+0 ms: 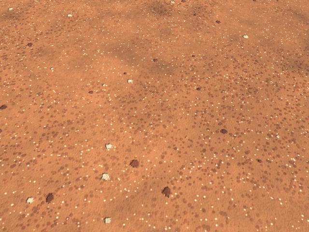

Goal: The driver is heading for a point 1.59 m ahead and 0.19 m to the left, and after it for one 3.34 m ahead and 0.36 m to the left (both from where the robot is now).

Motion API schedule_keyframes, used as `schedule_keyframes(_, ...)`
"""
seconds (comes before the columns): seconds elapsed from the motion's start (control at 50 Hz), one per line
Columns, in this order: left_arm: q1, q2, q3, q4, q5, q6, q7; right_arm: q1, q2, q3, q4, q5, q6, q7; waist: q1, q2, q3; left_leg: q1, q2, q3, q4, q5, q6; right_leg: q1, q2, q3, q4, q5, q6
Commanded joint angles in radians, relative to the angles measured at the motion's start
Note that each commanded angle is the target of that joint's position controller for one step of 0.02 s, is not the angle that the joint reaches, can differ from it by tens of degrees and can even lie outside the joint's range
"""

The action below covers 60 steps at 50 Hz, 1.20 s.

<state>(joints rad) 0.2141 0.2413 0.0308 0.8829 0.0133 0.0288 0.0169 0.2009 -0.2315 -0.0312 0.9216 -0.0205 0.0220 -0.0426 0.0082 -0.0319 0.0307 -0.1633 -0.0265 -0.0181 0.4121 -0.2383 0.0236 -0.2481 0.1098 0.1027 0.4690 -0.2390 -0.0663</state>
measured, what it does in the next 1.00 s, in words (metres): walks ahead: right foot, then left foot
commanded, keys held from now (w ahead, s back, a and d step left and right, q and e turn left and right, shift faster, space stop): w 0.28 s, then no key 0.34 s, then w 0.38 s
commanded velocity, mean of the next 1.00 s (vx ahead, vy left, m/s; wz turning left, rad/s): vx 0.25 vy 0.00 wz -0.03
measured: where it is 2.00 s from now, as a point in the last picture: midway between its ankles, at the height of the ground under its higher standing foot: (167, 181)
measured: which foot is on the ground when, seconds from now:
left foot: down 0.00-0.34, up 0.36-0.78, down 0.80-1.00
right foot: up 0.00-0.30, down 0.32-0.82, up 0.84-1.00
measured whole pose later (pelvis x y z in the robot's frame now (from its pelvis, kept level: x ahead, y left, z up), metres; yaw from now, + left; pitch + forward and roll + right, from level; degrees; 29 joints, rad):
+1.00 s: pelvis +0.25 -0.01 +0.00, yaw +0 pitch -1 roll +0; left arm 0.25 0.23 0.05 1.03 0.03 -0.04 -0.02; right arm 0.36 -0.20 -0.04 1.05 -0.01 -0.07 0.00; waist 0.00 -0.03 0.04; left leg -0.07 -0.06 0.10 0.32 -0.24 0.09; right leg -0.44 -0.04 -0.02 1.03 -0.29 -0.07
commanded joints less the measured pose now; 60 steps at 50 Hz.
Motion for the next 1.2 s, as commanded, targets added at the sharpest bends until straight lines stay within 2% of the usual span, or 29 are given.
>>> schedule_keyframes(0.02,0.009,0.115,0.020,-0.027,0.011,-0.009,0.000,0.011,-0.162,-0.030,-0.028,-0.010,-0.025,0.015,-0.010,0.218,0.028,-0.002,0.316,-0.370,-0.294,-0.331,0.174,-0.098,-0.051,-0.025,0.155,-0.183,-0.001)
schedule_keyframes(0.04,-0.030,0.130,0.028,-0.036,0.018,-0.014,-0.009,0.039,-0.169,-0.035,-0.013,-0.004,-0.025,0.020,-0.027,0.220,0.066,0.006,0.307,-0.388,-0.332,-0.417,0.178,-0.170,-0.046,-0.053,0.245,-0.192,0.007)
schedule_keyframes(0.08,-0.029,0.133,0.035,-0.027,0.028,-0.023,-0.027,0.075,-0.163,-0.037,0.006,0.002,-0.029,0.018,-0.020,0.180,0.099,0.067,0.285,-0.359,-0.348,-0.369,0.183,-0.273,-0.083,-0.067,0.353,-0.176,0.034)
schedule_keyframes(0.12,-0.034,0.097,0.028,-0.016,0.028,-0.039,-0.040,0.100,-0.152,-0.040,0.020,0.007,-0.043,0.020,-0.024,0.145,0.082,0.136,0.250,-0.299,-0.327,-0.276,0.180,-0.313,-0.099,-0.096,0.356,-0.145,0.053)
schedule_keyframes(0.22,-0.132,0.066,0.020,-0.047,0.017,-0.059,-0.050,0.155,-0.157,-0.052,0.050,0.001,-0.068,0.027,-0.058,0.172,0.059,0.108,0.236,-0.238,-0.296,-0.193,0.195,-0.226,-0.115,-0.149,0.192,-0.133,0.058)
schedule_keyframes(0.26,-0.115,0.071,0.022,-0.045,0.011,-0.062,-0.047,0.146,-0.168,-0.058,0.048,0.001,-0.070,0.034,-0.043,0.170,0.060,0.032,0.240,-0.222,-0.276,-0.182,0.194,-0.115,-0.107,-0.169,0.101,-0.117,0.037)
schedule_keyframes(0.3,-0.002,0.060,0.024,-0.002,0.012,-0.070,-0.036,0.112,-0.164,-0.059,0.043,0.010,-0.068,0.039,0.021,0.130,0.059,-0.102,0.210,-0.174,-0.185,-0.107,0.166,0.110,-0.078,-0.201,-0.043,0.014,0.018)
schedule_keyframes(0.32,0.092,0.078,0.032,0.034,0.014,-0.079,-0.023,0.118,-0.134,-0.050,0.044,0.005,-0.071,0.038,0.055,0.087,0.025,-0.171,0.174,-0.137,-0.082,-0.026,0.135,0.259,-0.075,-0.172,-0.087,0.010,0.015)
schedule_keyframes(0.34,0.196,0.135,0.046,0.058,0.025,-0.092,-0.007,0.104,-0.079,-0.033,0.029,0.003,-0.077,0.039,0.096,-0.035,-0.031,-0.238,0.098,-0.045,0.127,-0.040,0.087,0.379,-0.227,0.006,-0.178,-0.073,0.000)
schedule_keyframes(0.36,0.288,0.282,0.077,0.076,0.015,-0.090,-0.001,0.101,-0.014,-0.013,-0.013,0.010,-0.081,0.039,0.110,-0.282,-0.062,-0.423,-0.032,0.083,0.373,-0.276,0.041,0.439,-0.467,0.370,-0.296,-0.127,-0.099)
schedule_keyframes(0.38,0.267,0.233,0.067,0.085,0.011,-0.084,-0.004,0.088,-0.112,-0.038,-0.002,-0.007,-0.069,0.030,0.081,-0.138,0.008,-0.441,0.008,0.014,0.542,-0.348,0.050,0.341,-0.512,0.411,-0.276,0.036,-0.157)
schedule_keyframes(0.4,0.178,0.173,0.048,0.057,0.008,-0.088,-0.010,0.107,-0.097,-0.038,0.017,-0.005,-0.064,0.035,0.028,-0.048,0.044,-0.426,0.043,-0.021,0.602,-0.281,0.055,0.279,-0.469,0.308,-0.248,0.202,-0.161)
schedule_keyframes(0.42,0.118,0.124,0.034,0.042,0.008,-0.092,-0.013,0.129,-0.068,-0.030,0.037,0.000,-0.063,0.039,-0.001,-0.026,0.041,-0.394,0.064,-0.019,0.605,-0.223,0.048,0.247,-0.422,0.206,-0.242,0.358,-0.142)
schedule_keyframes(0.5,0.110,0.071,0.005,0.064,0.004,-0.107,-0.003,0.132,-0.054,-0.027,0.061,-0.007,-0.044,0.046,-0.036,-0.064,-0.026,-0.295,0.057,0.028,0.563,-0.089,0.006,0.231,-0.323,-0.017,-0.196,0.826,-0.110)
schedule_keyframes(0.6,0.132,0.058,-0.019,0.109,0.007,-0.095,0.014,0.031,-0.019,-0.006,0.052,0.002,-0.023,0.030,-0.019,-0.088,-0.017,-0.208,0.036,0.062,0.316,-0.015,-0.005,0.185,-0.295,-0.086,-0.150,0.895,-0.106)
schedule_keyframes(0.62,0.142,0.058,-0.021,0.118,0.008,-0.091,0.015,0.023,-0.020,-0.003,0.054,0.005,-0.022,0.025,-0.012,-0.094,-0.022,-0.182,0.031,0.069,0.282,-0.004,0.001,0.181,-0.297,-0.084,-0.138,0.895,-0.106)
schedule_keyframes(0.66,0.190,0.093,-0.007,0.142,0.005,-0.081,0.011,-0.008,-0.038,-0.003,0.043,0.000,-0.024,0.023,0.012,-0.106,-0.019,-0.194,0.028,0.093,0.281,-0.040,0.018,0.196,-0.329,-0.026,-0.160,0.678,-0.131)
schedule_keyframes(0.74,0.235,0.100,0.011,0.176,0.017,-0.071,0.004,-0.100,-0.051,-0.012,0.003,-0.009,-0.041,0.040,0.028,-0.050,0.098,-0.294,0.057,0.083,0.229,-0.133,0.055,0.219,-0.401,0.126,-0.244,0.116,-0.183)
schedule_keyframes(0.78,0.208,0.103,0.018,0.180,0.008,-0.077,0.002,-0.036,-0.030,-0.014,0.018,-0.003,-0.061,0.045,-0.020,-0.021,0.113,-0.196,0.042,0.103,0.110,-0.082,0.072,0.190,-0.389,0.117,-0.209,0.092,-0.169)
schedule_keyframes(0.8,0.171,0.093,0.017,0.172,0.004,-0.083,-0.002,0.064,-0.030,-0.020,0.054,0.000,-0.072,0.043,-0.070,0.006,0.087,-0.028,0.025,0.094,0.034,-0.051,0.086,0.107,-0.346,0.067,-0.129,0.144,-0.140)
schedule_keyframes(0.82,0.126,0.058,0.007,0.149,0.003,-0.093,-0.009,0.222,-0.084,-0.041,0.105,-0.007,-0.086,0.034,-0.133,0.103,0.020,0.204,0.103,-0.045,-0.036,-0.084,0.121,-0.036,-0.263,-0.030,0.079,0.206,-0.098)
schedule_keyframes(0.84,0.112,-0.004,-0.006,0.104,-0.005,-0.100,-0.021,0.342,-0.201,-0.074,0.131,-0.004,-0.089,0.030,-0.150,0.335,-0.028,0.389,0.333,-0.445,-0.188,-0.197,0.240,-0.315,-0.069,-0.202,0.409,-0.102,-0.028)
schedule_keyframes(0.86,0.060,0.085,0.019,0.093,0.019,-0.090,-0.015,0.338,-0.150,-0.060,0.142,0.001,-0.080,0.037,-0.134,0.233,0.010,0.355,0.414,-0.552,-0.222,-0.168,0.279,-0.440,-0.069,-0.139,0.607,-0.327,-0.031)
schedule_keyframes(0.88,0.053,0.072,0.023,0.099,0.022,-0.086,-0.021,0.249,-0.111,-0.047,0.110,0.001,-0.081,0.043,-0.080,0.113,0.059,0.269,0.390,-0.458,-0.218,-0.167,0.270,-0.450,-0.123,-0.075,0.671,-0.261,-0.041)
schedule_keyframes(0.9,0.060,0.044,0.018,0.111,0.013,-0.088,-0.030,0.179,-0.076,-0.038,0.089,0.002,-0.085,0.046,-0.044,0.061,0.080,0.191,0.350,-0.379,-0.248,-0.164,0.240,-0.420,-0.153,-0.060,0.662,-0.171,-0.040)
schedule_keyframes(0.94,0.060,0.027,0.019,0.115,0.017,-0.082,-0.040,0.134,-0.047,-0.025,0.082,0.007,-0.102,0.039,-0.001,0.078,0.095,0.121,0.276,-0.245,-0.295,-0.051,0.184,-0.365,-0.188,-0.073,0.600,-0.062,-0.017)
schedule_keyframes(1.0,0.030,0.028,0.025,0.107,0.022,-0.065,-0.049,0.208,-0.059,-0.021,0.113,0.010,-0.120,0.032,0.005,0.077,0.072,0.148,0.239,-0.130,-0.290,0.215,0.172,-0.377,-0.185,-0.116,0.572,0.015,0.019)
schedule_keyframes(1.12,-0.193,0.005,0.015,0.018,0.013,-0.058,-0.053,0.292,-0.058,-0.008,0.139,0.004,-0.120,0.032,-0.036,0.103,0.108,0.153,0.198,-0.026,-0.291,0.410,0.165,-0.422,-0.176,-0.181,0.336,0.138,0.053)
schedule_keyframes(1.2,-0.280,0.006,0.009,-0.026,0.009,-0.063,-0.050,0.331,-0.071,-0.009,0.155,0.000,-0.121,0.026,-0.056,0.118,0.119,0.208,0.224,-0.006,-0.274,0.500,0.170,-0.370,-0.151,-0.209,0.179,0.170,0.020)
Velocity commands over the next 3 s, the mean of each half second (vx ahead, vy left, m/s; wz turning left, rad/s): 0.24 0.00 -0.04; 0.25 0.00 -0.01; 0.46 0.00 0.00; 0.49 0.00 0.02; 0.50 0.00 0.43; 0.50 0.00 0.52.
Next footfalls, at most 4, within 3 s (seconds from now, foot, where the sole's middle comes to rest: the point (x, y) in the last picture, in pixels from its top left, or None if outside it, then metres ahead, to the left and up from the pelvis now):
0.32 right None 0.12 -0.12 -0.78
0.80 left None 0.25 0.05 -0.78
1.32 right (185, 215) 0.58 -0.12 -0.78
1.90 left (149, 154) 0.89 0.04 -0.78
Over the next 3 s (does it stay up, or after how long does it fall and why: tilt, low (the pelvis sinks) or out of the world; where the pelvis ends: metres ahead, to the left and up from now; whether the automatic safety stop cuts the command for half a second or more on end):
stays up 1.28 0.08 -0.02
